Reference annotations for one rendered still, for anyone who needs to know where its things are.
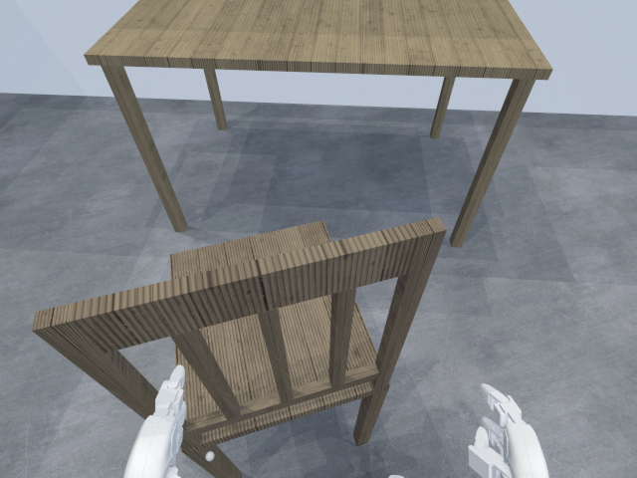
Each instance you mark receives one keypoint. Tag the table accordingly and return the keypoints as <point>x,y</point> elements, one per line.
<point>435,38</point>

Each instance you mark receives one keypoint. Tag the chair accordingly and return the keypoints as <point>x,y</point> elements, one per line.
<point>267,328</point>

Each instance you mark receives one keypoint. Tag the right robot hand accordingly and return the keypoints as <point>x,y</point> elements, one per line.
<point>517,451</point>

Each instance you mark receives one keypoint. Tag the left robot hand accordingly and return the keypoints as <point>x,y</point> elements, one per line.
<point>160,435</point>

